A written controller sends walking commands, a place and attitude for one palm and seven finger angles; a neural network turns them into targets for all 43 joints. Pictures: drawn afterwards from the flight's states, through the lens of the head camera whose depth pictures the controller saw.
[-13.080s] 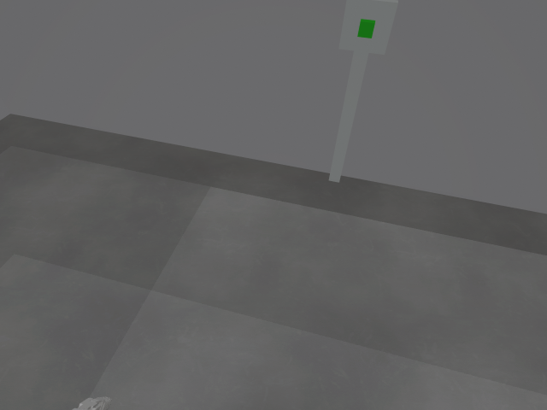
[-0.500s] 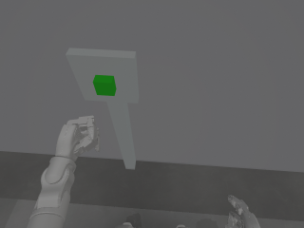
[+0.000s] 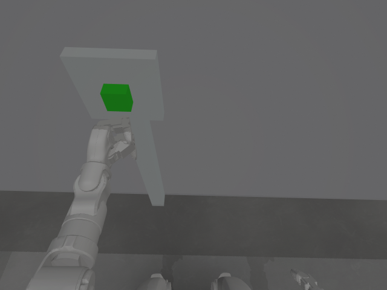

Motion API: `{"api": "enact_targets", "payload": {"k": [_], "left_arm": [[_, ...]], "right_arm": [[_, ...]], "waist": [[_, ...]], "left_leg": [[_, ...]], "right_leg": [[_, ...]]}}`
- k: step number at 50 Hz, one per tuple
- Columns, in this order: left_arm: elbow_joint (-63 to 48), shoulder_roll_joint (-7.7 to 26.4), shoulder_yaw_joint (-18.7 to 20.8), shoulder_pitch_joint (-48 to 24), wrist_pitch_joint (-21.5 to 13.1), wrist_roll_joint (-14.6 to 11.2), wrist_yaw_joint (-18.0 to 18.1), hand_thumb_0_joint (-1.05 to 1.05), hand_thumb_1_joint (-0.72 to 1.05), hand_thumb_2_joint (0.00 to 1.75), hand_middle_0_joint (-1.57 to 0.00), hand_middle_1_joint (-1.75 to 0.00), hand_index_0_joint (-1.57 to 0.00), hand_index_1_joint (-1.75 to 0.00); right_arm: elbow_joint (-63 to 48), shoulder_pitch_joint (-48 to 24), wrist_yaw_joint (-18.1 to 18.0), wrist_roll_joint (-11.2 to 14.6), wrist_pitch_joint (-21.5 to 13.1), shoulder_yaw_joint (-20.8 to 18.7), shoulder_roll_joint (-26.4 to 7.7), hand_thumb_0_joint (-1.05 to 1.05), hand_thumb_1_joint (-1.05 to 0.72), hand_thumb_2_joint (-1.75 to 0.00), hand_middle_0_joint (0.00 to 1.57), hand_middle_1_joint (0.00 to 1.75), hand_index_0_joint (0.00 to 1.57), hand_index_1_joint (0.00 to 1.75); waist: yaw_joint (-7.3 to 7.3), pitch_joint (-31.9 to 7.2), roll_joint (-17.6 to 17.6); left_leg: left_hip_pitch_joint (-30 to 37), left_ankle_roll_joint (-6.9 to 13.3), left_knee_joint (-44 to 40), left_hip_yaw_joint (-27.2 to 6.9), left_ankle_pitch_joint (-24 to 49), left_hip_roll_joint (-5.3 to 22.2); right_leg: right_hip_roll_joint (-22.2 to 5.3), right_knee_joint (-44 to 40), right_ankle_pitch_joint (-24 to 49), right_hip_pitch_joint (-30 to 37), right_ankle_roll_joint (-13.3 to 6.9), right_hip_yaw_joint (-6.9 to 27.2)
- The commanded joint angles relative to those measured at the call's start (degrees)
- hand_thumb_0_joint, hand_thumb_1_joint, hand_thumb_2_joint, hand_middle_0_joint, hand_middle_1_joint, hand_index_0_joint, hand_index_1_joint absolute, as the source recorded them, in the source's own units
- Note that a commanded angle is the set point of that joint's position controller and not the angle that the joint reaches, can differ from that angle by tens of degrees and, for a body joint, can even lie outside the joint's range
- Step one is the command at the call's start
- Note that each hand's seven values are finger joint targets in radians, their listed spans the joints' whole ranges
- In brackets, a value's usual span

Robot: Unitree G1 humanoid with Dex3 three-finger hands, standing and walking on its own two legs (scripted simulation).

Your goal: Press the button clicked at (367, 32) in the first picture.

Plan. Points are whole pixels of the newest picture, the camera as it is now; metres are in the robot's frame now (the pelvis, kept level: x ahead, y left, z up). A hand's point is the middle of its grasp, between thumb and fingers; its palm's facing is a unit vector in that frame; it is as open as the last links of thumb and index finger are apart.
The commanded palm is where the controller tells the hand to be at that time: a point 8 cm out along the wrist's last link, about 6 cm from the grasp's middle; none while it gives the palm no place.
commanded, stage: aim a knuckle at the button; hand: left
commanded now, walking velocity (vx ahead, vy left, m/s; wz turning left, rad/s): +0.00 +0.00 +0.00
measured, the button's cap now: (118, 96) +0.50 +0.16 +0.10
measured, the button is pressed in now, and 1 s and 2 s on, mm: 0 0 10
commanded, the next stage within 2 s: press the button with the knuckle in 0.66 s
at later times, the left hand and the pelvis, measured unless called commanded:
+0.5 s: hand (128, 143) +0.40 +0.13 +0.06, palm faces -0.04 -1.00 -0.03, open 3.1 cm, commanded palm +0.38 +0.19 +0.06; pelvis +0.00 +0.00 +0.00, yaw +0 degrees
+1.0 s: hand (128, 141) +0.41 +0.14 +0.06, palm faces -0.06 -1.00 -0.01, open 3.1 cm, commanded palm +0.39 +0.19 +0.07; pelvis +0.00 +0.01 +0.00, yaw +0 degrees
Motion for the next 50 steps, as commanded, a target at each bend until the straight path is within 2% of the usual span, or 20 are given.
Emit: {"api": "enact_targets", "payload": {"k": [1, 3, 5, 7, 11, 13, 14, 17, 19, 23, 28, 29, 30, 33, 35, 37, 41, 43, 49, 50], "left_arm": [[-8.93, 12.32, 6.66, -20.62, -5.91, -0.96, 0.83, 0.00, 0.90, 0.90, -1.30, -1.50, -1.30, -1.50], [-8.83, 12.69, 6.84, -19.54, -6.00, -0.75, 0.18, 0.00, 0.90, 0.90, -1.30, -1.50, -1.30, -1.50], [-8.61, 9.16, 3.94, -18.95, -5.47, -0.98, -0.81, 0.00, 0.90, 0.90, -1.30, -1.50, -1.30, -1.50], [-6.88, 9.24, 4.32, -17.15, -4.83, -1.30, -1.58, 0.00, 0.90, 0.90, -1.30, -1.50, -1.30, -1.50], [-8.88, 8.30, 3.44, -19.13, -5.32, -2.35, -2.25, 0.00, 0.90, 0.90, -1.30, -1.50, -1.30, -1.50], [-9.16, 9.84, 4.63, -20.14, -6.20, -2.28, -1.95, 0.00, 0.90, 0.90, -1.30, -1.50, -1.30, -1.50], [-10.54, 9.08, 3.71, -21.48, -6.89, -2.19, -1.83, 0.00, 0.90, 0.90, -1.30, -1.50, -1.30, -1.50], [-11.80, 11.02, 5.16, -21.32, -8.32, -1.58, -1.09, 0.00, 0.90, 0.90, -1.30, -1.50, -1.30, -1.50], [-12.46, 9.54, 3.86, -21.02, -8.61, -1.31, -0.71, 0.00, 0.90, 0.90, -1.30, -1.50, -1.30, -1.50], [-8.45, 9.39, 3.74, -19.35, -7.11, -1.16, -0.64, 0.00, 0.90, 0.90, -1.30, -1.50, -1.30, -1.50], [-7.87, 9.67, 3.97, -20.16, -6.01, -1.50, -1.38, 0.00, 0.90, 0.90, -1.30, -1.50, -1.30, -1.50], [-8.00, 9.47, 4.16, -20.16, -6.14, -1.72, -1.38, 0.00, 0.90, 0.90, -1.30, -1.50, -1.30, -1.50], [-9.87, 9.24, 3.55, -21.41, -6.71, -1.72, -1.40, 0.00, 0.90, 0.90, -1.30, -1.50, -1.30, -1.50], [-11.44, 8.02, 2.77, -21.83, -7.70, -1.95, -1.40, 0.00, 0.90, 0.90, -1.30, -1.50, -1.30, -1.50], [-12.06, 8.38, 3.09, -19.98, -7.98, -1.91, -1.29, 0.00, 0.90, 0.90, -1.30, -1.50, -1.30, -1.50], [-10.96, 6.94, 1.99, -17.44, -7.35, -1.81, -1.49, 0.00, 0.90, 0.90, -1.30, -1.50, -1.30, -1.50], [-10.86, 7.03, 1.39, -20.24, -6.07, -1.39, -1.29, 0.00, 0.90, 0.90, -1.30, -1.50, -1.30, -1.50], [-11.64, 5.75, 0.40, -22.25, -6.00, -1.41, -0.93, 0.00, 0.90, 0.90, -1.30, -1.50, -1.30, -1.50], [-8.18, 8.36, 3.27, -25.40, -6.80, -0.93, 0.64, 0.00, 0.90, 0.90, -1.30, -1.50, -1.30, -1.50], [-7.76, 8.98, 3.34, -26.15, -6.99, -0.54, 0.69, 0.00, 0.90, 0.90, -1.30, -1.50, -1.30, -1.50]], "right_arm": [[-5.62, 3.13, -0.34, -0.15, -1.42, -3.32, -8.74, 0.00, -0.90, -0.90, 0.20, 0.30, 0.20, 0.30], [-6.26, 3.35, -0.30, 0.02, -0.95, -3.35, -8.55, 0.00, -0.90, -0.90, 0.20, 0.30, 0.20, 0.30], [-6.67, 3.41, -0.01, 0.22, -0.62, -3.32, -8.17, 0.00, -0.90, -0.90, 0.20, 0.30, 0.20, 0.30], [-6.75, 4.04, 0.09, 0.37, -0.18, -3.49, -8.50, 0.00, -0.90, -0.90, 0.20, 0.30, 0.20, 0.30], [-6.94, 4.02, -0.02, 0.54, 0.04, -3.63, -8.52, 0.00, -0.90, -0.90, 0.20, 0.30, 0.20, 0.30], [-6.47, 4.17, -0.21, 0.60, 0.11, -3.67, -8.56, 0.00, -0.90, -0.90, 0.20, 0.30, 0.20, 0.30], [-6.38, 3.98, -0.26, 0.52, -0.02, -3.59, -8.33, 0.00, -0.90, -0.90, 0.20, 0.30, 0.20, 0.30], [-6.08, 3.87, -0.34, 0.37, -0.23, -3.70, -8.34, 0.00, -0.90, -0.90, 0.20, 0.30, 0.20, 0.30], [-6.01, 3.59, -0.21, 0.36, -0.27, -3.67, -8.07, 0.00, -0.90, -0.90, 0.20, 0.30, 0.20, 0.30], [-6.01, 3.54, -0.16, 0.43, 0.16, -3.63, -8.58, 0.00, -0.90, -0.90, 0.20, 0.30, 0.20, 0.30], [-6.74, 2.89, -0.33, 0.63, 0.50, -3.36, -8.56, 0.00, -0.90, -0.90, 0.20, 0.30, 0.20, 0.30], [-6.89, 2.88, -0.34, 0.58, 0.50, -3.35, -8.46, 0.00, -0.90, -0.90, 0.20, 0.30, 0.20, 0.30], [-7.01, 2.58, -0.33, 0.61, 0.40, -3.34, -8.38, 0.00, -0.90, -0.90, 0.20, 0.30, 0.20, 0.30], [-6.78, 2.53, -0.27, 0.55, 0.10, -3.51, -8.21, 0.00, -0.90, -0.90, 0.20, 0.30, 0.20, 0.30], [-6.88, 2.70, -0.14, 0.44, 0.04, -3.56, -8.37, 0.00, -0.90, -0.90, 0.20, 0.30, 0.20, 0.30], [-7.03, 2.54, 0.01, 0.55, 0.09, -3.57, -8.32, 0.00, -0.90, -0.90, 0.20, 0.30, 0.20, 0.30], [-6.79, 2.99, -0.05, 0.57, 0.44, -3.65, -8.59, 0.00, -0.90, -0.90, 0.20, 0.30, 0.20, 0.30], [-6.68, 2.83, -0.01, 0.61, 0.38, -3.65, -8.44, 0.00, -0.90, -0.90, 0.20, 0.30, 0.20, 0.30], [-5.53, 3.60, -0.13, 0.14, 0.46, -3.52, -8.61, 0.00, -0.90, -0.90, 0.20, 0.30, 0.20, 0.30], [-5.48, 3.51, -0.12, 0.16, 0.49, -3.46, -8.68, 0.00, -0.90, -0.90, 0.20, 0.30, 0.20, 0.30]], "waist": [[0.21, -21.51, -2.11], [0.95, -22.68, -1.27], [0.30, -22.03, 0.74], [0.25, -20.77, -2.02], [-0.33, -19.23, -2.40], [-0.34, -18.91, -2.38], [-0.53, -19.59, -1.46], [0.14, -20.76, 0.51], [-0.04, -21.32, 2.08], [-0.66, -18.98, -2.20], [-0.08, -18.33, -0.60], [-0.01, -18.58, -1.49], [-0.18, -18.93, 0.44], [-0.37, -20.74, 0.91], [0.22, -21.53, 0.85], [0.08, -20.69, 0.15], [-0.82, -18.85, -1.04], [-1.08, -19.17, 0.47], [-1.02, -19.52, -0.55], [-1.05, -19.43, 0.62]], "left_leg": [[8.47, -0.58, -6.12, -3.99, 14.15, -0.55], [8.19, -0.59, -6.57, -3.48, 15.05, -0.71], [9.22, -0.57, -6.57, -2.97, 16.12, -0.73], [8.55, -0.50, -6.69, -3.06, 16.39, -0.52], [8.31, -0.23, -6.72, -2.90, 14.45, -0.67], [8.38, -0.25, -6.89, -3.00, 13.65, -0.57], [8.85, -0.22, -6.83, -3.05, 13.71, -0.63], [9.96, -0.33, -6.64, -3.30, 14.77, -0.57], [11.54, -0.43, -6.70, -3.43, 15.51, -0.48], [9.45, -0.33, -6.99, -3.60, 13.44, -0.46], [9.19, -0.43, -7.25, -3.47, 13.45, -0.73], [9.39, -0.39, -7.14, -3.58, 13.41, -0.71], [10.37, -0.53, -7.29, -3.70, 13.81, -0.59], [12.53, -0.61, -6.57, -4.06, 15.44, -0.35], [13.16, -0.77, -6.74, -4.44, 16.51, -0.29], [12.61, -0.69, -6.65, -4.24, 16.90, -0.29], [12.04, -0.66, -6.88, -4.76, 16.20, -0.19], [13.32, -0.81, -6.90, -4.87, 16.42, -0.11], [12.76, -0.99, -6.45, -5.25, 15.90, -0.07], [12.42, -1.07, -6.60, -5.22, 15.26, -0.06]], "right_leg": [[0.15, -7.10, 17.90, 13.22, 2.01, 5.48], [-0.03, -7.02, 20.04, 15.19, 2.01, 5.97], [0.02, -7.42, 21.60, 14.55, 2.01, 5.79], [0.19, -7.69, 21.92, 14.42, 2.03, 5.46], [0.13, -8.69, 20.01, 13.80, 2.13, 5.89], [0.05, -8.86, 18.95, 13.43, 2.21, 6.01], [0.00, -8.74, 19.04, 13.44, 2.24, 6.17], [-0.01, -7.98, 19.73, 13.46, 2.00, 6.20], [0.10, -7.70, 19.88, 12.54, 1.95, 5.72], [0.19, -8.23, 18.13, 12.12, 2.24, 5.44], [0.01, -8.45, 18.38, 12.47, 1.94, 5.51], [0.09, -8.40, 18.24, 12.45, 1.98, 5.44], [0.09, -8.25, 18.16, 11.94, 1.84, 5.25], [0.31, -7.65, 19.04, 11.14, 1.77, 4.99], [0.42, -7.31, 19.45, 11.59, 1.61, 4.70], [0.48, -7.35, 20.09, 11.40, 1.71, 4.63], [0.50, -7.36, 18.76, 10.04, 1.73, 4.21], [0.48, -7.45, 18.36, 8.92, 1.71, 4.03], [0.71, -6.92, 17.25, 8.16, 1.73, 4.00], [0.61, -6.86, 16.70, 7.89, 1.64, 4.06]]}}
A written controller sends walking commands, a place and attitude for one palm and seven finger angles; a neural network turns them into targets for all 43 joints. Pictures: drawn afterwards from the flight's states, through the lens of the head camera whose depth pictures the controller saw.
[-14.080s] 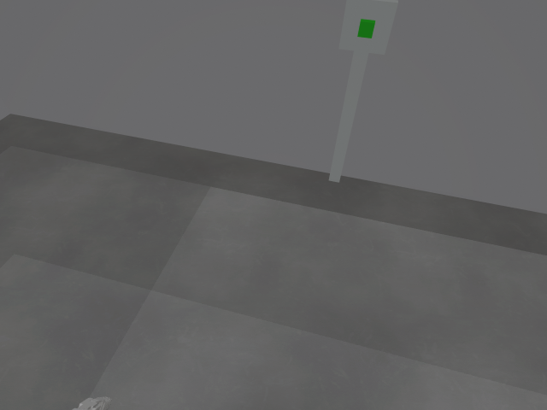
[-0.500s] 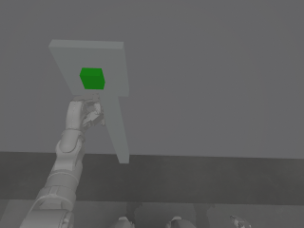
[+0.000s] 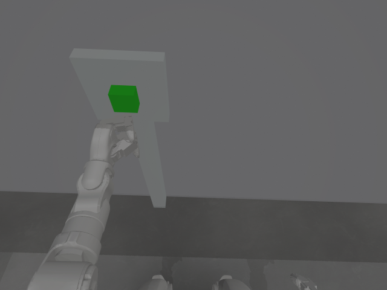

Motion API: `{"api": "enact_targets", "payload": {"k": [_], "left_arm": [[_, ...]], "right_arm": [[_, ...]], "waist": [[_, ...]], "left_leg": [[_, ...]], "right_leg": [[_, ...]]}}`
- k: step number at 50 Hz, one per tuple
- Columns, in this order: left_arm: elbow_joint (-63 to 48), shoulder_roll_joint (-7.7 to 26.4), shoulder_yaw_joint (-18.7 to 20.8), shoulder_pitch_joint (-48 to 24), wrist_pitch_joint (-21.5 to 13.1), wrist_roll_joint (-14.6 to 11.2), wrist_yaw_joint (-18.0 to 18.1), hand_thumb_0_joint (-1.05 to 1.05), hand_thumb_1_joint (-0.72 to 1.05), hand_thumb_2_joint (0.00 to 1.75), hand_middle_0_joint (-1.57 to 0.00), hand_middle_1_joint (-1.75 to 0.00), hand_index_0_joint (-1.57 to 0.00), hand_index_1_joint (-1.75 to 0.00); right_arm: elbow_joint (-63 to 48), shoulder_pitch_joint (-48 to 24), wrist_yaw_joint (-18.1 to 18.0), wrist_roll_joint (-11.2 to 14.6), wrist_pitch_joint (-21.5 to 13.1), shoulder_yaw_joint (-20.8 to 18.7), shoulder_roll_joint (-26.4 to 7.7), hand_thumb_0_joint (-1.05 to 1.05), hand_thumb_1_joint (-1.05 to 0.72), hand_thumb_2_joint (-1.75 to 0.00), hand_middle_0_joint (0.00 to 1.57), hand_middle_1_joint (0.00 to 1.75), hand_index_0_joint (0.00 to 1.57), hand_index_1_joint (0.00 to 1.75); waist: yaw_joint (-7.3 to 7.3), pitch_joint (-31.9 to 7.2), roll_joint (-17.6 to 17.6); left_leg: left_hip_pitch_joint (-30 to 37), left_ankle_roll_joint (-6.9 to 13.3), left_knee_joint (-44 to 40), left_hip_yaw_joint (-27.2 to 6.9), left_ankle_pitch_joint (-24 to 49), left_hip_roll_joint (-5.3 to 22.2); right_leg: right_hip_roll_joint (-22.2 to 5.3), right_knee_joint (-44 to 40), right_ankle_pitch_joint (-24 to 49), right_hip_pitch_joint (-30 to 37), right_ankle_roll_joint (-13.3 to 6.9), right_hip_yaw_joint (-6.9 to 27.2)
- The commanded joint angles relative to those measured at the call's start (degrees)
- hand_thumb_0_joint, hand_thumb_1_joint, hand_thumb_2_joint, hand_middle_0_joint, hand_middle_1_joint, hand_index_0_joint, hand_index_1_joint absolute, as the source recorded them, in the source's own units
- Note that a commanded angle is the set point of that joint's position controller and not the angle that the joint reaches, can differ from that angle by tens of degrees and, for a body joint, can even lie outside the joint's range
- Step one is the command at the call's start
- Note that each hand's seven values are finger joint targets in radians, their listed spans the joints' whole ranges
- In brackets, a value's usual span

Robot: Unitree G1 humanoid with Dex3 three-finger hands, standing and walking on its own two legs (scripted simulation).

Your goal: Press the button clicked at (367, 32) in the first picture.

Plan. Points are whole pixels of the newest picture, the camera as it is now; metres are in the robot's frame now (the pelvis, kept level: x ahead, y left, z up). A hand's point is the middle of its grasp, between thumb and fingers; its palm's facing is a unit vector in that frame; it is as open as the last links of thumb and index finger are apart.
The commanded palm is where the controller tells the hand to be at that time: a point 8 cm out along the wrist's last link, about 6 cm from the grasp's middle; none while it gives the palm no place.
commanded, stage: press the button with the knuckle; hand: left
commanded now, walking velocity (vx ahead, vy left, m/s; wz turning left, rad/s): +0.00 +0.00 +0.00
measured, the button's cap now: (125, 98) +0.50 +0.15 +0.10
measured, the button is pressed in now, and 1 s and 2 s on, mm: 0 10 0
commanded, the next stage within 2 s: hold the button down briefly in 0.78 s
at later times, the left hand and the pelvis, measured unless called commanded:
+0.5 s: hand (135, 126) +0.45 +0.13 +0.06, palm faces -0.03 -1.00 -0.02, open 3.4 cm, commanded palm +0.44 +0.18 +0.06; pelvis -0.01 +0.00 -0.01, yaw +0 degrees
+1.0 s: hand (134, 123) +0.46 +0.14 +0.06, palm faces -0.02 -1.00 -0.04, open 3.7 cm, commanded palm +0.47 +0.18 +0.06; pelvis -0.03 +0.00 -0.02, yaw +1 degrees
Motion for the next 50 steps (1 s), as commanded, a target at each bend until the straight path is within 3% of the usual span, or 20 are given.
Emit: {"api": "enact_targets", "payload": {"k": [1, 2, 3, 5, 8, 11, 13, 16, 19, 22, 24, 25, 28, 29, 33, 36, 37, 39, 43, 50], "left_arm": [[-9.64, 9.84, 3.83, -24.99, -4.69, -0.14, 1.02, 0.00, 0.90, 0.90, -1.30, -1.50, -1.30, -1.50], [-8.33, 10.51, 4.05, -25.49, -4.66, 0.35, 1.00, 0.00, 0.90, 0.90, -1.30, -1.50, -1.30, -1.50], [-7.03, 9.23, 2.95, -27.47, -4.47, 0.46, 0.93, 0.00, 0.90, 0.90, -1.30, -1.50, -1.30, -1.50], [-5.83, 9.94, 3.64, -28.88, -4.42, 0.53, 0.81, 0.00, 0.90, 0.90, -1.30, -1.50, -1.30, -1.50], [-3.98, 10.65, 4.68, -29.79, -4.35, 0.28, 0.55, 0.00, 0.90, 0.90, -1.30, -1.50, -1.30, -1.50], [-2.73, 10.88, 4.74, -33.09, -4.85, 0.11, 0.30, 0.00, 0.90, 0.90, -1.30, -1.50, -1.30, -1.50], [-1.15, 9.79, 3.82, -35.90, -5.10, 0.26, 0.32, 0.00, 0.90, 0.90, -1.30, -1.50, -1.30, -1.50], [1.68, 13.58, 6.51, -37.79, -5.65, 0.98, 0.55, 0.00, 0.90, 0.90, -1.30, -1.50, -1.30, -1.50], [2.81, 12.97, 5.54, -41.10, -6.23, 1.72, 0.34, 0.00, 0.90, 0.90, -1.30, -1.50, -1.30, -1.50], [2.83, 13.19, 6.00, -40.95, -6.52, 1.60, 0.25, 0.00, 0.90, 0.90, -1.30, -1.50, -1.30, -1.50], [2.86, 11.13, 4.65, -42.42, -6.46, 1.03, 0.11, 0.00, 0.90, 0.90, -1.30, -1.50, -1.30, -1.50], [3.83, 11.46, 4.97, -42.68, -6.30, 0.94, 0.24, 0.00, 0.90, 0.90, -1.30, -1.50, -1.30, -1.50], [6.26, 11.84, 4.14, -47.85, -6.35, 1.54, 0.84, 0.00, 0.90, 0.90, -1.30, -1.50, -1.30, -1.50], [6.83, 13.73, 5.49, -48.91, -6.59, 1.95, 1.17, 0.00, 0.90, 0.90, -1.30, -1.50, -1.30, -1.50], [9.26, 15.52, 6.24, -50.19, -7.34, 2.80, 1.38, 0.00, 0.90, 0.90, -1.30, -1.50, -1.30, -1.50], [9.56, 13.54, 4.11, -54.78, -7.50, 2.56, 0.97, 0.00, 0.90, 0.90, -1.30, -1.50, -1.30, -1.50], [10.23, 15.25, 5.37, -55.08, -7.43, 2.66, 1.13, 0.00, 0.90, 0.90, -1.30, -1.50, -1.30, -1.50], [9.68, 14.62, 4.20, -56.95, -7.33, 2.75, 1.22, 0.00, 0.90, 0.90, -1.30, -1.50, -1.30, -1.50], [12.26, 15.69, 4.09, -59.38, -6.40, 2.84, 1.62, 0.00, 0.90, 0.90, -1.30, -1.50, -1.30, -1.50], [13.60, 17.78, 4.86, -60.81, -5.56, 2.89, 1.50, 0.00, 0.90, 0.90, -1.30, -1.50, -1.30, -1.50]], "right_arm": [[-4.95, 3.57, -0.58, -0.23, -1.93, -3.40, -8.98, 0.00, -0.90, -0.90, 0.20, 0.30, 0.20, 0.30], [-4.93, 3.37, -0.57, -0.11, -1.83, -3.36, -8.98, 0.00, -0.90, -0.90, 0.20, 0.30, 0.20, 0.30], [-4.77, 3.64, -0.53, -0.22, -1.75, -3.21, -8.87, 0.00, -0.90, -0.90, 0.20, 0.30, 0.20, 0.30], [-4.62, 4.14, -0.46, -0.26, -1.67, -3.33, -9.07, 0.00, -0.90, -0.90, 0.20, 0.30, 0.20, 0.30], [-4.55, 5.06, -0.33, -0.41, -1.40, -3.45, -9.32, 0.00, -0.90, -0.90, 0.20, 0.30, 0.20, 0.30], [-4.16, 5.98, -0.37, -0.63, -1.30, -3.48, -9.58, 0.00, -0.90, -0.90, 0.20, 0.30, 0.20, 0.30], [-3.60, 6.18, -0.24, -0.61, -1.26, -3.45, -9.43, 0.00, -0.90, -0.90, 0.20, 0.30, 0.20, 0.30], [-2.95, 7.44, -0.38, -0.86, -0.92, -3.55, -10.01, 0.00, -0.90, -0.90, 0.20, 0.30, 0.20, 0.30], [-2.47, 7.97, -0.30, -0.88, -0.74, -3.49, -9.67, 0.00, -0.90, -0.90, 0.20, 0.30, 0.20, 0.30], [-2.41, 8.55, -0.21, -1.02, -0.50, -3.64, -9.79, 0.00, -0.90, -0.90, 0.20, 0.30, 0.20, 0.30], [-2.02, 8.68, -0.11, -1.05, -0.42, -3.75, -9.68, 0.00, -0.90, -0.90, 0.20, 0.30, 0.20, 0.30], [-1.97, 8.73, -0.07, -1.04, -0.35, -3.67, -9.73, 0.00, -0.90, -0.90, 0.20, 0.30, 0.20, 0.30], [-1.22, 9.03, -0.30, -0.99, -0.37, -3.44, -9.97, 0.00, -0.90, -0.90, 0.20, 0.30, 0.20, 0.30], [-0.94, 9.17, -0.44, -1.08, -0.50, -3.50, -10.22, 0.00, -0.90, -0.90, 0.20, 0.30, 0.20, 0.30], [-0.80, 9.49, -0.43, -1.37, -0.76, -3.19, -10.42, 0.00, -0.90, -0.90, 0.20, 0.30, 0.20, 0.30], [-0.55, 9.86, -0.46, -1.53, -1.06, -3.00, -10.40, 0.00, -0.90, -0.90, 0.20, 0.30, 0.20, 0.30], [-0.24, 10.04, -0.53, -1.49, -1.07, -3.07, -10.73, 0.00, -0.90, -0.90, 0.20, 0.30, 0.20, 0.30], [-0.28, 10.22, -0.55, -1.48, -1.25, -3.03, -10.78, 0.00, -0.90, -0.90, 0.20, 0.30, 0.20, 0.30], [-0.02, 10.38, -0.94, -1.36, -1.66, -2.70, -11.28, 0.00, -0.90, -0.90, 0.20, 0.30, 0.20, 0.30], [-0.29, 11.16, -1.20, -1.38, -2.44, -2.28, -11.77, 0.00, -0.90, -0.90, 0.20, 0.30, 0.20, 0.30]], "waist": [[-1.78, -18.84, -1.50], [-1.52, -18.58, 0.42], [-2.27, -18.04, -0.08], [-2.21, -18.75, 1.33], [-1.99, -21.48, 1.18], [-2.94, -21.52, -0.68], [-3.62, -21.23, 0.77], [-4.01, -20.69, -1.13], [-4.32, -21.68, 2.38], [-3.92, -24.40, 3.66], [-4.74, -24.41, 2.55], [-4.73, -23.28, 2.39], [-6.99, -19.44, -0.10], [-6.70, -19.11, 0.70], [-6.94, -20.69, 2.50], [-8.71, -20.69, 3.19], [-8.44, -21.05, 3.33], [-9.00, -22.54, 4.77], [-10.64, -19.53, 2.89], [-10.62, -19.82, 4.05]], "left_leg": [[11.56, -1.68, -6.54, -5.59, 14.90, 0.06], [11.29, -1.85, -6.57, -5.39, 13.93, 0.06], [10.92, -1.80, -6.63, -5.56, 13.20, -0.02], [11.66, -1.86, -6.45, -5.56, 13.55, -0.02], [12.44, -1.95, -5.85, -5.75, 15.71, 0.09], [11.66, -1.76, -5.53, -5.99, 15.57, 0.23], [11.96, -1.78, -5.31, -5.97, 14.98, 0.23], [9.96, -1.43, -4.81, -5.86, 14.43, 0.17], [10.96, -1.61, -4.61, -6.00, 14.30, 0.14], [13.33, -1.87, -4.46, -6.39, 17.23, 0.29], [14.08, -1.83, -4.26, -6.46, 17.29, 0.47], [12.99, -1.80, -4.51, -6.44, 15.61, 0.40], [9.70, -1.24, -4.73, -6.84, 10.46, 0.38], [9.00, -1.24, -4.65, -6.83, 9.28, 0.28], [8.88, -1.26, -4.27, -7.17, 8.26, 0.13], [9.39, -1.13, -3.96, -7.74, 7.19, 0.19], [9.32, -1.22, -3.88, -7.84, 6.81, 0.26], [9.91, -1.20, -3.74, -7.91, 6.04, 0.17], [6.43, -0.87, -4.06, -8.03, 0.24, 0.10], [4.46, -0.83, -4.43, -8.11, -3.42, -0.10]], "right_leg": [[0.82, -5.99, 15.83, 7.48, 0.86, 3.60], [0.75, -5.98, 14.92, 6.64, 0.81, 3.81], [0.75, -6.02, 14.35, 6.19, 0.86, 3.58], [0.82, -6.04, 14.33, 5.66, 0.73, 3.68], [1.00, -5.46, 15.74, 6.00, 0.62, 3.59], [1.13, -5.33, 15.64, 5.72, 0.73, 3.51], [1.15, -5.35, 14.90, 4.06, 0.80, 3.55], [1.19, -5.25, 14.89, 4.47, 0.88, 3.87], [1.09, -4.92, 14.14, 2.86, 0.81, 3.82], [1.25, -4.42, 15.62, 2.79, 0.58, 3.43], [1.39, -4.79, 15.45, 2.08, 0.78, 3.23], [1.44, -5.17, 14.24, 2.02, 0.81, 3.30], [1.39, -6.06, 10.32, 0.10, 1.15, 3.63], [1.31, -6.03, 9.16, -0.21, 1.09, 3.82], [1.28, -5.67, 7.84, -1.04, 0.92, 4.06], [1.34, -5.59, 6.90, -3.01, 0.98, 3.96], [1.30, -5.54, 6.48, -3.17, 1.01, 3.96], [1.29, -5.56, 5.85, -3.74, 1.02, 4.06], [1.25, -6.35, 1.82, -5.24, 1.38, 4.37], [1.12, -6.44, -0.56, -5.14, 1.26, 4.63]]}}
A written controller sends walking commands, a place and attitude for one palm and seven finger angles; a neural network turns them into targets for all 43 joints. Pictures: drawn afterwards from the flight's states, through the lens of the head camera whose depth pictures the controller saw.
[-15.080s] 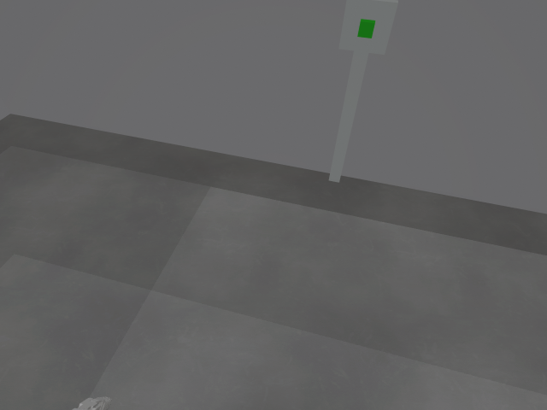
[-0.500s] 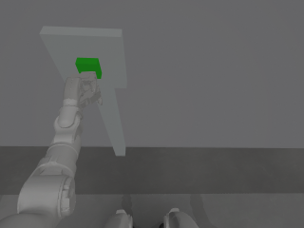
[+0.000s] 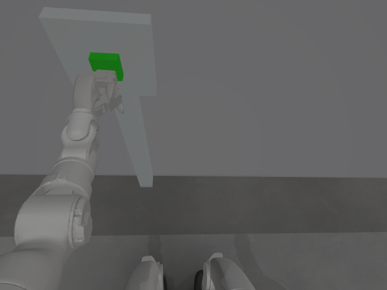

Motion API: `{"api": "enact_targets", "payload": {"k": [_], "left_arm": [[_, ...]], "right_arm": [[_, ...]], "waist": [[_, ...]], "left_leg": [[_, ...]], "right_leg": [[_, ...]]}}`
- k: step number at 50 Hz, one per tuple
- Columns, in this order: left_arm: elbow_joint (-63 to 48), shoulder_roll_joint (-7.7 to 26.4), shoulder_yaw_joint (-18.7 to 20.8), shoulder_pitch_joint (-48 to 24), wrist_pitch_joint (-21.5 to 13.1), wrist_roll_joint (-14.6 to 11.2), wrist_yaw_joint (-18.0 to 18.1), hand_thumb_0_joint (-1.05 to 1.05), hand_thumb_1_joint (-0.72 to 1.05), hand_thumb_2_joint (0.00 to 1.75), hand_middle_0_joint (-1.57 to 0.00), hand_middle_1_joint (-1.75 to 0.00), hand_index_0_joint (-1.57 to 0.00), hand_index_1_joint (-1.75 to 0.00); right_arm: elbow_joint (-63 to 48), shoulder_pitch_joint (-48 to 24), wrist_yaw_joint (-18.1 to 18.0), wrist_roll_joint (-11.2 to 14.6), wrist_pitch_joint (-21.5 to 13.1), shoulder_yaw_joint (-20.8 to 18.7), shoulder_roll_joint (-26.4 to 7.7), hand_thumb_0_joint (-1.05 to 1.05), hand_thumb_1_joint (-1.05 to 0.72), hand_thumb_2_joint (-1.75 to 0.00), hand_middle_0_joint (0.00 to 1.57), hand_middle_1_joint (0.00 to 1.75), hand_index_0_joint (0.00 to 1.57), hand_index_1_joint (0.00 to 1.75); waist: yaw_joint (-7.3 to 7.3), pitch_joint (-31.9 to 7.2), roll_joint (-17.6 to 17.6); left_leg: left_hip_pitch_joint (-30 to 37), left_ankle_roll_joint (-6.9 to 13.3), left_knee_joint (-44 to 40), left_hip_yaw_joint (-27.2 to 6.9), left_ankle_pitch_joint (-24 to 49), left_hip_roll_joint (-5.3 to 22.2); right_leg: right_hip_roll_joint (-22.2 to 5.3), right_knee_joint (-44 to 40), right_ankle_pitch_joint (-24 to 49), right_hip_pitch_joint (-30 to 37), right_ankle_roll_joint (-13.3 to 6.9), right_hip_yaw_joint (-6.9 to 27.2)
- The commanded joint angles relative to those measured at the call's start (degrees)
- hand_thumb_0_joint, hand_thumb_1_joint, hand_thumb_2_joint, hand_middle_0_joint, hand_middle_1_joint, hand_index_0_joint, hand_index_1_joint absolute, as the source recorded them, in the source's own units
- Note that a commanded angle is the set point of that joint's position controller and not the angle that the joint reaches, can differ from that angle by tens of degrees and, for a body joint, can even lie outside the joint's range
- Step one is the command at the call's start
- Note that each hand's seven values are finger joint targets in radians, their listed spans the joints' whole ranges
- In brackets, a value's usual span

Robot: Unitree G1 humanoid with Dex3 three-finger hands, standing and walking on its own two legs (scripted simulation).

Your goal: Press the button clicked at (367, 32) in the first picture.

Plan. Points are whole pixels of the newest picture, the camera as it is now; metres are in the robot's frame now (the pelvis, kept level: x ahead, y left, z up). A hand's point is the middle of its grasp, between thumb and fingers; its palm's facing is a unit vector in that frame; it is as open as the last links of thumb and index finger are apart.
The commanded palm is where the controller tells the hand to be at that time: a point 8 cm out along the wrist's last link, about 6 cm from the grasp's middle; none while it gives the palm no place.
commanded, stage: hold the button down briefly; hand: left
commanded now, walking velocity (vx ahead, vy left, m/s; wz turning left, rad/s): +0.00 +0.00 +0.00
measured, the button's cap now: (107, 64) +0.54 +0.14 +0.11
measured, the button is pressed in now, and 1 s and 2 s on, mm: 10 0 0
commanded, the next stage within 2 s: pull the fist back off the button in 0.06 s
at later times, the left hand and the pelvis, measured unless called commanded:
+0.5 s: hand (119, 101) +0.48 +0.13 +0.07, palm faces -0.05 -1.00 -0.01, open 3.5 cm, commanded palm +0.46 +0.17 +0.08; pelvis +0.00 +0.01 +0.00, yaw -1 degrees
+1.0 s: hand (114, 132) +0.41 +0.13 +0.07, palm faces -0.06 -1.00 -0.01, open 3.1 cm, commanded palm +0.38 +0.18 +0.08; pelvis +0.04 +0.00 +0.02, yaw -2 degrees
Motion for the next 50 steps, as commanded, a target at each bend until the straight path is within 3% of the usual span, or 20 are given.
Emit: {"api": "enact_targets", "payload": {"k": [1, 2, 11, 14, 19, 25, 27, 29, 32, 33, 36, 39, 41, 42, 44, 46, 50], "left_arm": [[-12.48, 10.37, 0.97, -37.22, -0.77, -0.20, 1.00, 0.00, 0.90, 0.90, -1.30, -1.50, -1.30, -1.50], [-12.85, 9.14, 0.04, -37.32, -0.65, -0.24, 0.94, 0.00, 0.90, 0.90, -1.30, -1.50, -1.30, -1.50], [-11.74, 10.13, 1.34, -36.24, -0.55, -0.36, 1.38, 0.00, 0.90, 0.90, -1.30, -1.50, -1.30, -1.50], [-12.93, 10.53, 2.09, -34.36, -0.87, -0.33, 1.13, 0.00, 0.90, 0.90, -1.30, -1.50, -1.30, -1.50], [-15.29, 7.10, 1.17, -27.42, -1.45, -1.15, 0.39, 0.00, 0.90, 0.90, -1.30, -1.50, -1.30, -1.50], [-19.23, 5.54, 1.04, -20.79, -1.94, -1.60, 0.73, 0.00, 0.90, 0.90, -1.30, -1.50, -1.30, -1.50], [-20.56, 4.86, 1.20, -16.52, -2.13, -1.64, 0.77, 0.00, 0.90, 0.90, -1.30, -1.50, -1.30, -1.50], [-22.53, 2.82, -0.34, -15.71, -2.09, -1.81, 0.74, 0.00, 0.90, 0.90, -1.30, -1.50, -1.30, -1.50], [-27.81, 2.19, 0.05, -7.86, -2.17, -2.29, 0.97, 0.00, 0.90, 0.90, -1.30, -1.50, -1.30, -1.50], [-28.87, 0.38, -0.97, -5.01, -1.73, -2.78, 0.85, 0.00, 0.90, 0.90, -1.30, -1.50, -1.30, -1.50], [-32.23, -0.48, -1.37, 1.66, -0.65, -3.43, 0.71, 0.00, 0.90, 0.90, -1.30, -1.50, -1.30, -1.50], [-37.84, 1.38, 0.26, 8.60, 0.04, -3.51, 0.75, 0.00, 0.90, 0.90, -1.30, -1.50, -1.30, -1.50], [-44.49, 0.33, -0.91, 11.13, -0.25, -3.82, 0.82, 0.00, 0.90, 0.90, -1.30, -1.50, -1.30, -1.50], [-45.38, -1.83, -2.80, 13.85, 0.06, -3.73, 0.57, 0.00, 0.90, 0.90, -1.30, -1.50, -1.30, -1.50], [-49.32, -3.10, -4.40, 14.71, 0.21, -4.23, 0.31, 0.00, 0.90, 0.90, -1.30, -1.50, -1.30, -1.50], [-51.23, -2.39, -4.56, 17.58, 0.67, -4.39, 0.04, 0.00, 0.90, 0.90, -1.30, -1.50, -1.30, -1.50], [-54.54, -4.96, -6.98, 21.86, 2.00, -5.05, -0.83, 0.00, 0.90, 0.90, -1.30, -1.50, -1.30, -1.50]], "right_arm": [[-3.55, 7.91, -0.88, 0.01, -1.89, -3.66, -10.55, 0.00, -0.90, -0.90, 0.20, 0.30, 0.20, 0.30], [-3.72, 7.85, -0.81, 0.07, -2.04, -3.68, -10.45, 0.00, -0.90, -0.90, 0.20, 0.30, 0.20, 0.30], [-3.67, 8.27, -0.54, -0.20, -2.68, -3.65, -10.90, 0.00, -0.90, -0.90, 0.20, 0.30, 0.20, 0.30], [-4.33, 7.98, -0.20, -0.29, -2.60, -3.80, -10.83, 0.00, -0.90, -0.90, 0.20, 0.30, 0.20, 0.30], [-5.59, 7.00, 0.41, -0.14, -2.03, -4.26, -10.44, 0.00, -0.90, -0.90, 0.20, 0.30, 0.20, 0.30], [-6.79, 5.85, 0.72, 0.17, -1.04, -4.61, -10.04, 0.00, -0.90, -0.90, 0.20, 0.30, 0.20, 0.30], [-7.30, 5.60, 0.84, 0.32, -0.64, -4.72, -9.75, 0.00, -0.90, -0.90, 0.20, 0.30, 0.20, 0.30], [-7.45, 5.15, 0.96, 0.45, -0.31, -4.90, -9.41, 0.00, -0.90, -0.90, 0.20, 0.30, 0.20, 0.30], [-8.73, 4.24, 1.24, 0.65, 0.02, -5.30, -9.20, 0.00, -0.90, -0.90, 0.20, 0.30, 0.20, 0.30], [-9.28, 3.72, 1.36, 0.75, 0.15, -5.27, -8.85, 0.00, -0.90, -0.90, 0.20, 0.30, 0.20, 0.30], [-10.17, 3.00, 1.43, 1.01, 0.55, -5.30, -8.48, 0.00, -0.90, -0.90, 0.20, 0.30, 0.20, 0.30], [-11.42, 1.71, 1.47, 1.41, 1.03, -5.39, -8.02, 0.00, -0.90, -0.90, 0.20, 0.30, 0.20, 0.30], [-12.43, 0.74, 1.43, 1.47, 0.83, -5.45, -7.48, 0.00, -0.90, -0.90, 0.20, 0.30, 0.20, 0.30], [-12.69, 0.10, 1.49, 1.69, 0.75, -5.31, -6.89, 0.00, -0.90, -0.90, 0.20, 0.30, 0.20, 0.30], [-12.59, -0.74, 1.47, 1.82, 0.58, -5.39, -6.69, 0.00, -0.90, -0.90, 0.20, 0.30, 0.20, 0.30], [-12.81, -1.11, 1.08, 1.90, 0.50, -5.45, -6.91, 0.00, -0.90, -0.90, 0.20, 0.30, 0.20, 0.30], [-13.01, -3.08, 0.61, 2.18, -0.07, -5.28, -6.55, 0.00, -0.90, -0.90, 0.20, 0.30, 0.20, 0.30]], "waist": [[-5.98, -20.98, 4.78], [-6.25, -21.94, 4.99], [-5.73, -20.13, 4.53], [-4.36, -22.06, 4.98], [-2.34, -23.19, 4.78], [-0.63, -21.78, 2.47], [0.73, -22.00, 2.44], [0.55, -21.39, 1.74], [2.88, -24.40, 2.83], [2.86, -24.21, 1.90], [3.50, -22.10, -1.44], [5.36, -21.36, -0.64], [5.90, -23.13, 0.05], [5.88, -22.04, 2.22], [5.31, -21.08, 1.98], [4.88, -20.06, -0.60], [5.04, -18.70, 0.89]], "left_leg": [[16.53, -0.70, -9.92, -6.26, -4.30, -0.09], [17.13, -0.67, -9.75, -6.01, -4.24, -0.07], [16.28, -0.82, -10.34, -6.81, -6.13, 0.00], [16.38, -0.93, -10.16, -6.30, -5.24, -0.15], [19.82, -1.31, -10.91, -6.24, -2.14, 0.16], [20.86, -1.39, -11.64, -5.64, 0.65, 0.39], [22.13, -1.55, -11.84, -5.32, 4.38, 0.46], [23.12, -1.55, -11.76, -5.24, 6.05, 0.54], [26.69, -1.88, -11.76, -4.73, 12.44, 0.58], [26.63, -1.74, -11.59, -4.08, 13.61, 0.50], [24.59, -1.39, -11.73, -3.05, 16.42, 0.31], [24.15, -1.50, -12.22, -2.21, 19.16, 0.21], [26.11, -1.45, -11.94, -2.04, 22.96, 0.21], [27.27, -1.65, -12.06, -1.91, 24.33, 0.32], [28.37, -1.77, -11.95, -2.24, 24.42, 0.63], [27.30, -1.47, -11.95, -2.20, 23.02, 0.60], [27.98, -1.71, -12.31, -2.62, 21.93, 0.48]], "right_leg": [[1.43, -9.95, -1.53, 4.56, 1.63, 6.91], [1.44, -10.09, -1.52, 4.34, 1.81, 6.98], [1.47, -9.86, -2.64, 3.37, 1.51, 6.51], [1.34, -9.69, -2.35, 4.91, 1.46, 6.69], [1.58, -9.58, -0.32, 5.81, 1.19, 5.87], [1.77, -9.89, 1.54, 7.94, 1.18, 5.55], [1.90, -9.67, 4.06, 9.36, 0.94, 5.21], [1.95, -9.79, 5.38, 9.53, 1.00, 5.09], [2.06, -9.29, 9.97, 12.13, 0.61, 4.80], [2.11, -9.62, 11.48, 13.15, 0.84, 4.88], [2.08, -10.07, 15.75, 16.99, 1.01, 5.11], [1.78, -9.95, 19.53, 19.93, 1.06, 5.49], [1.64, -9.59, 22.63, 21.86, 1.04, 5.76], [1.64, -9.80, 23.30, 21.06, 1.08, 5.68], [1.65, -10.02, 22.82, 20.18, 1.29, 5.50], [1.56, -10.34, 22.88, 21.28, 1.40, 5.74], [1.20, -10.65, 21.67, 20.61, 1.39, 5.37]]}}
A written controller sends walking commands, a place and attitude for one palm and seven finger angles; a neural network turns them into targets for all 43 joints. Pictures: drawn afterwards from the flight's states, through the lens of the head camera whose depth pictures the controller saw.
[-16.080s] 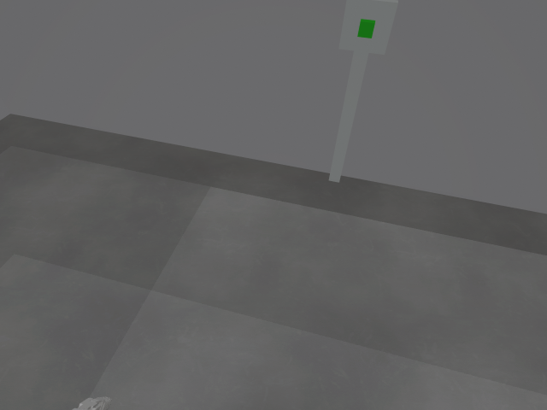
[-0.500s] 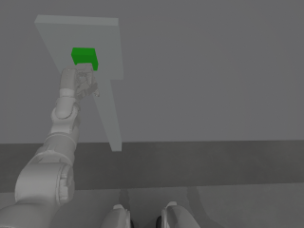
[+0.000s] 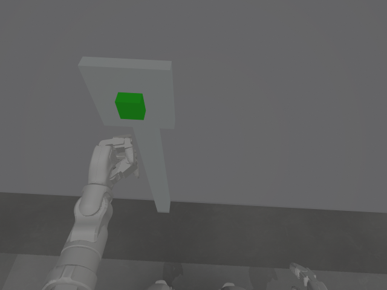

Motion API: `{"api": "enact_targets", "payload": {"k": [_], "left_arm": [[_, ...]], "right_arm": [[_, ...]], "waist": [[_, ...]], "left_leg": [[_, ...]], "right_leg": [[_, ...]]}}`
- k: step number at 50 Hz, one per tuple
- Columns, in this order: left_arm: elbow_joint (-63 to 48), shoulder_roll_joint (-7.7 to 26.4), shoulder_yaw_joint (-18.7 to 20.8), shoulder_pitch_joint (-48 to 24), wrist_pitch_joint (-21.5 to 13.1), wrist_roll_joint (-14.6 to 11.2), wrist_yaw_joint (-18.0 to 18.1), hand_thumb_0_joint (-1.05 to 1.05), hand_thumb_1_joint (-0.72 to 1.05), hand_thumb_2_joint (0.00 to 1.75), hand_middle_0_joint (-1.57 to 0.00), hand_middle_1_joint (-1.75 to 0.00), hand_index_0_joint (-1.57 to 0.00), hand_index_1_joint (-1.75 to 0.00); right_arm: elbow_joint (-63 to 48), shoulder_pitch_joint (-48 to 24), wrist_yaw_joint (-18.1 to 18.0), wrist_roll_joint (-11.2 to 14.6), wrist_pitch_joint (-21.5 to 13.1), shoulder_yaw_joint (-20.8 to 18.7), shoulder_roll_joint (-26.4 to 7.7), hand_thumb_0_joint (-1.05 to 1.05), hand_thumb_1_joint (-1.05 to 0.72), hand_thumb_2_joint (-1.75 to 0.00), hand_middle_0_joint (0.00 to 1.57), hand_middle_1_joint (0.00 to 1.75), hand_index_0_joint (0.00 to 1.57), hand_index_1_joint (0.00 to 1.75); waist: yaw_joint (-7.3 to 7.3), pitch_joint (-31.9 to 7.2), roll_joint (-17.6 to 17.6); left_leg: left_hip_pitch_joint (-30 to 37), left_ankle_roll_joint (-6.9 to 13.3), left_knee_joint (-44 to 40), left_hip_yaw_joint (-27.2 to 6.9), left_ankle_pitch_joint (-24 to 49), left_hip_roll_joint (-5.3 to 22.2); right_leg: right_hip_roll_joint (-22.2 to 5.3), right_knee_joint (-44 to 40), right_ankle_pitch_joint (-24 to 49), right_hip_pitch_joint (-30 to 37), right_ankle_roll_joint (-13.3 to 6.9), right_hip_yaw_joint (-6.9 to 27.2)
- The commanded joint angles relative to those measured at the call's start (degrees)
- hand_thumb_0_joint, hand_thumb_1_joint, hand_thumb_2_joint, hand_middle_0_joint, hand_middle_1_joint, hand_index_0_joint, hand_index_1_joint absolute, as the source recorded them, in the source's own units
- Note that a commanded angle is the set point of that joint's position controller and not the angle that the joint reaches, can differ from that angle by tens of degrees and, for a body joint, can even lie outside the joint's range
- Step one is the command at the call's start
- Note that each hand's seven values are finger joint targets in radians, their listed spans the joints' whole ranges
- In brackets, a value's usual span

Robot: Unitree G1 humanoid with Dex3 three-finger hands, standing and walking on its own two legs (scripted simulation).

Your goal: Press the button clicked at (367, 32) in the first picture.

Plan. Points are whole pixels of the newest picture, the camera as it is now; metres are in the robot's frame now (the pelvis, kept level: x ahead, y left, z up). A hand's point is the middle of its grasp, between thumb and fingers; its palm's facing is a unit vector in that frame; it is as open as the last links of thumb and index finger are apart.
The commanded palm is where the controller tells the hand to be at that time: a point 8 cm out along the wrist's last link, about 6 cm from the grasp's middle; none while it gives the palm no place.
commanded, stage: pull the fist back off the button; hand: left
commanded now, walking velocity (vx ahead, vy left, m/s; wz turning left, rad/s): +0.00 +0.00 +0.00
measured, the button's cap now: (131, 105) +0.48 +0.16 +0.09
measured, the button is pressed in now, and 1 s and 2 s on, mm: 0 0 0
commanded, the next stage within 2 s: draw the hand back to the body in 0.18 s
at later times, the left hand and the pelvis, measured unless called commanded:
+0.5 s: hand (122, 172) +0.31 +0.14 +0.09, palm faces -0.03 -1.00 -0.05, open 3.1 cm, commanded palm +0.28 +0.20 +0.09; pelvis -0.01 -0.01 +0.01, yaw +0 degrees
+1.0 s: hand (74, 205) +0.23 +0.19 +0.14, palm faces +0.19 -0.95 -0.23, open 3.1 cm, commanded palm +0.20 +0.24 +0.16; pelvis +0.00 -0.01 +0.04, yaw +1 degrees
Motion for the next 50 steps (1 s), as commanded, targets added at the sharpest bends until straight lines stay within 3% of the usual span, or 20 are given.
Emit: {"api": "enact_targets", "payload": {"k": [1, 4, 8, 13, 14, 15, 17, 19, 22, 26, 29, 31, 35, 37, 39, 40, 41, 42, 43, 50], "left_arm": [[-17.00, 5.36, 0.13, -14.59, -2.87, -1.30, -0.73, 0.00, 0.90, 0.90, -1.30, -1.50, -1.30, -1.50], [-20.88, 3.81, -1.64, -11.76, -2.41, -1.39, -1.11, 0.00, 0.90, 0.90, -1.30, -1.50, -1.30, -1.50], [-19.91, 5.21, -0.34, -12.41, -1.72, -1.36, -0.56, 0.00, 0.90, 0.90, -1.30, -1.50, -1.30, -1.50], [-16.10, 6.34, 0.61, -16.72, -0.88, -0.91, -0.05, 0.00, 0.90, 0.90, -1.30, -1.50, -1.30, -1.50], [-15.67, 7.70, 2.45, -17.15, -1.01, -1.05, 0.09, 0.00, 0.90, 0.90, -1.30, -1.50, -1.30, -1.50], [-18.63, 8.96, 3.50, -15.39, -1.34, -1.12, -0.01, 0.00, 0.90, 0.90, -1.30, -1.50, -1.30, -1.50], [-22.84, 10.46, 5.02, -10.02, -1.16, -1.97, -0.43, 0.00, 0.90, 0.90, -1.30, -1.50, -1.30, -1.50], [-27.07, 10.57, 4.90, -6.37, -0.69, -2.80, -1.24, 0.00, 0.90, 0.90, -1.30, -1.50, -1.30, -1.50], [-27.87, 10.09, 4.42, -0.26, 1.55, -4.16, -2.81, 0.00, 0.90, 0.90, -1.30, -1.50, -1.30, -1.50], [-25.60, 9.54, 3.89, 4.25, 6.21, -5.84, -4.77, 0.00, 0.90, 0.90, -1.30, -1.50, -1.30, -1.50], [-29.48, 10.61, 4.74, 2.08, 8.08, -6.38, -5.51, 0.00, 0.90, 0.90, -1.30, -1.50, -1.30, -1.50], [-35.58, 12.44, 6.02, 2.07, 7.60, -6.79, -5.33, 0.00, 0.90, 0.90, -1.30, -1.50, -1.30, -1.50], [-43.06, 12.70, 6.92, 5.94, 6.18, -7.24, -5.36, 0.00, 0.90, 0.90, -1.30, -1.50, -1.30, -1.50], [-42.25, 13.40, 7.88, 10.35, 7.07, -7.47, -5.67, 0.00, 0.90, 0.90, -1.30, -1.50, -1.30, -1.50], [-42.72, 12.97, 7.42, 11.93, 8.96, -7.33, -6.31, 0.00, 0.90, 0.90, -1.30, -1.50, -1.30, -1.50], [-46.97, 16.69, 6.25, 12.17, 10.22, -0.65, 0.56, 0.00, 0.90, 0.90, -1.30, -1.50, -1.30, -1.50], [-45.77, 14.12, 5.42, 16.51, 11.78, 0.00, 3.71, 0.00, 0.90, 0.90, -1.30, -1.50, -1.30, -1.50], [-45.99, 12.02, 4.13, 18.44, 12.86, 0.48, 5.05, 0.00, 0.90, 0.90, -1.30, -1.50, -1.30, -1.50], [-46.90, 10.52, 2.38, 19.57, 13.66, 1.42, 6.16, 0.00, 0.90, 0.90, -1.30, -1.50, -1.30, -1.50], [-57.59, 14.75, 6.43, 23.28, 15.78, 4.24, 11.29, 0.00, 0.90, 0.90, -1.30, -1.50, -1.30, -1.50]], "right_arm": [[-6.06, 1.26, -1.03, 0.33, -2.61, -3.24, -8.03, 0.00, -0.90, -0.90, 0.20, 0.30, 0.20, 0.30], [-6.58, -0.15, -1.25, 0.36, -3.07, -3.04, -7.52, 0.00, -0.90, -0.90, 0.20, 0.30, 0.20, 0.30], [-6.08, -1.19, -1.72, 0.13, -3.35, -2.67, -7.50, 0.00, -0.90, -0.90, 0.20, 0.30, 0.20, 0.30], [-5.75, -2.53, -2.26, 0.11, -3.58, -2.09, -7.51, 0.00, -0.90, -0.90, 0.20, 0.30, 0.20, 0.30], [-5.55, -2.43, -2.39, 0.01, -3.71, -2.14, -7.48, 0.00, -0.90, -0.90, 0.20, 0.30, 0.20, 0.30], [-6.40, -2.66, -2.38, 0.05, -3.81, -2.14, -7.46, 0.00, -0.90, -0.90, 0.20, 0.30, 0.20, 0.30], [-8.09, -3.39, -2.46, 0.22, -3.96, -2.10, -7.07, 0.00, -0.90, -0.90, 0.20, 0.30, 0.20, 0.30], [-8.92, -3.75, -2.45, 0.58, -4.34, -1.79, -6.68, 0.00, -0.90, -0.90, 0.20, 0.30, 0.20, 0.30], [-9.33, -4.18, -2.63, 1.21, -4.67, -1.60, -6.73, 0.00, -0.90, -0.90, 0.20, 0.30, 0.20, 0.30], [-9.86, -5.16, -3.33, 2.06, -5.06, -1.31, -7.80, 0.00, -0.90, -0.90, 0.20, 0.30, 0.20, 0.30], [-10.11, -6.12, -4.09, 2.17, -5.80, -1.14, -7.88, 0.00, -0.90, -0.90, 0.20, 0.30, 0.20, 0.30], [-10.81, -6.83, -4.41, 2.00, -6.80, -1.08, -7.58, 0.00, -0.90, -0.90, 0.20, 0.30, 0.20, 0.30], [-10.80, -7.56, -4.68, 1.96, -9.04, -0.53, -6.50, 0.00, -0.90, -0.90, 0.20, 0.30, 0.20, 0.30], [-10.53, -7.58, -4.73, 2.03, -9.51, -0.34, -6.61, 0.00, -0.90, -0.90, 0.20, 0.30, 0.20, 0.30], [-10.54, -7.67, -4.76, 2.20, -9.90, -0.35, -6.78, 0.00, -0.90, -0.90, 0.20, 0.30, 0.20, 0.30], [-9.90, -10.31, -5.83, 1.49, -9.24, -0.81, -5.97, 0.00, -0.90, -0.90, 0.20, 0.30, 0.20, 0.30], [-9.53, -9.99, -6.33, 1.15, -9.08, -0.69, -5.73, 0.00, -0.90, -0.90, 0.20, 0.30, 0.20, 0.30], [-9.81, -10.36, -6.44, 1.17, -8.73, -0.43, -5.68, 0.00, -0.90, -0.90, 0.20, 0.30, 0.20, 0.30], [-9.41, -10.40, -6.47, 1.16, -8.41, -0.34, -5.58, 0.00, -0.90, -0.90, 0.20, 0.30, 0.20, 0.30], [-8.20, -11.53, -7.07, -0.05, -8.35, 0.46, -5.05, 0.00, -0.90, -0.90, 0.20, 0.30, 0.20, 0.30]], "waist": [[-1.67, -17.92, -0.98], [-1.11, -18.59, 1.76], [-1.48, -15.88, -1.84], [-1.79, -13.59, -1.62], [-1.12, -14.49, -1.49], [0.30, -17.78, 0.55], [1.94, -22.16, 1.09], [2.54, -23.08, 2.76], [1.68, -17.82, -1.33], [0.22, -6.72, -6.44], [0.54, -5.88, -3.26], [1.11, -8.59, -1.46], [2.21, -10.41, 2.12], [2.29, -7.86, 0.55], [2.05, -5.77, 1.80], [3.97, -3.47, 0.43], [3.11, 0.10, -2.28], [2.87, 1.33, -2.54], [2.81, 1.52, -0.42], [3.80, -1.02, 0.57]], "left_leg": [[13.77, -1.60, -5.45, -4.92, 23.58, 0.35], [15.40, -1.90, -5.69, -5.29, 24.75, 0.26], [11.98, -1.61, -5.42, -5.26, 20.57, -0.08], [8.78, -1.45, -5.44, -4.94, 13.74, -0.59], [8.47, -1.54, -5.45, -4.84, 13.47, -0.72], [10.02, -1.61, -5.97, -4.72, 15.01, -0.84], [12.33, -1.31, -6.80, -3.98, 18.42, -1.02], [14.05, -1.49, -7.99, -3.78, 21.55, -0.98], [12.73, -1.07, -9.56, -3.62, 20.03, -0.62], [10.33, -0.72, -12.34, -3.73, 11.90, -0.60], [12.78, -0.71, -13.81, -3.88, 9.58, -0.78], [15.00, -0.54, -14.12, -3.89, 10.82, -0.85], [18.82, -0.76, -15.78, -4.12, 13.80, -0.86], [18.29, -0.73, -16.20, -4.27, 13.74, -0.72], [19.10, -0.88, -17.12, -4.33, 12.92, -0.78], [20.95, -0.76, -20.08, -4.29, 12.53, -0.11], [20.64, -0.71, -20.93, -3.88, 11.23, 0.08], [21.25, -0.81, -21.72, -4.06, 10.68, 0.10], [23.15, -0.75, -22.65, -4.05, 11.13, 0.35], [31.63, -0.68, -27.99, -4.35, 19.50, 0.77]], "right_leg": [[0.42, -4.98, 23.37, 8.94, 0.72, 2.62], [0.09, -4.79, 23.50, 8.84, 0.60, 2.31], [-0.09, -4.95, 21.93, 8.87, 0.77, 2.62], [-0.49, -5.83, 16.48, 7.76, 0.86, 3.49], [-0.55, -5.76, 16.28, 8.64, 0.81, 3.62], [-0.54, -5.64, 17.61, 11.11, 0.57, 3.95], [-0.56, -6.21, 22.04, 16.41, 0.60, 4.56], [-0.45, -6.58, 25.46, 19.25, 0.47, 4.15], [-0.31, -8.86, 25.70, 19.86, 1.11, 4.15], [-0.66, -13.99, 16.30, 17.10, 1.77, 4.49], [-0.94, -16.09, 11.96, 16.72, 1.53, 4.86], [-1.01, -16.39, 12.43, 19.03, 1.51, 5.41], [-0.85, -16.40, 16.17, 22.00, 1.02, 4.55], [-0.80, -17.20, 16.33, 22.05, 1.17, 4.56], [-0.79, -18.17, 15.33, 21.19, 1.16, 4.11], [-2.43, -22.29, 13.52, 22.17, 0.47, 6.51], [-2.74, -24.74, 10.88, 21.92, 1.08, 6.89], [-2.91, -25.22, 9.83, 22.03, 1.23, 6.52], [-2.77, -25.32, 10.41, 22.86, 1.00, 6.03], [-2.33, -27.72, 19.35, 30.84, 0.56, 4.11]]}}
